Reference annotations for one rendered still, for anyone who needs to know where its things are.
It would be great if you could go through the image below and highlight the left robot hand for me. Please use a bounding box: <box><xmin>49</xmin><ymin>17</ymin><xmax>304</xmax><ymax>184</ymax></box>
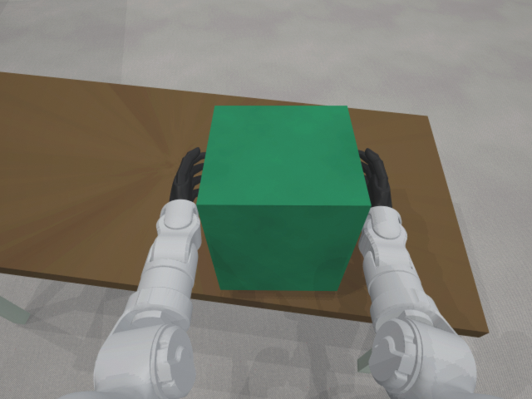
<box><xmin>169</xmin><ymin>147</ymin><xmax>206</xmax><ymax>202</ymax></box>

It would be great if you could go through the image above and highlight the table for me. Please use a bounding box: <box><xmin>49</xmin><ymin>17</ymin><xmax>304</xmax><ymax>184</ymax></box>
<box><xmin>0</xmin><ymin>72</ymin><xmax>489</xmax><ymax>374</ymax></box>

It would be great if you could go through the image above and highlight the right robot forearm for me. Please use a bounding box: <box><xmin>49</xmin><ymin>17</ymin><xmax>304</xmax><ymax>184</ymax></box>
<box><xmin>358</xmin><ymin>206</ymin><xmax>477</xmax><ymax>384</ymax></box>

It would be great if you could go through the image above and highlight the right robot hand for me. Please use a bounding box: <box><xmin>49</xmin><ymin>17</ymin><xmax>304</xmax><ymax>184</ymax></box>
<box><xmin>358</xmin><ymin>148</ymin><xmax>392</xmax><ymax>208</ymax></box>

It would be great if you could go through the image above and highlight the carton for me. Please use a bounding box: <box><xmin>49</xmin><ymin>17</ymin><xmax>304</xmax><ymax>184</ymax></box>
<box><xmin>196</xmin><ymin>106</ymin><xmax>372</xmax><ymax>291</ymax></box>

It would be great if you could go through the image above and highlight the robot right upper arm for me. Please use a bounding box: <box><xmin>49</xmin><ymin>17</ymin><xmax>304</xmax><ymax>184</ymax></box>
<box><xmin>368</xmin><ymin>317</ymin><xmax>503</xmax><ymax>399</ymax></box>

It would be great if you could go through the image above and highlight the left robot forearm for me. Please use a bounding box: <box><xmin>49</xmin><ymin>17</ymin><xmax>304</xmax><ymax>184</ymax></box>
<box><xmin>93</xmin><ymin>199</ymin><xmax>202</xmax><ymax>389</ymax></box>

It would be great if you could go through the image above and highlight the robot left upper arm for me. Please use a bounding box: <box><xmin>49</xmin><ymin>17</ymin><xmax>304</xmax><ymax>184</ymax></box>
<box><xmin>57</xmin><ymin>323</ymin><xmax>196</xmax><ymax>399</ymax></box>

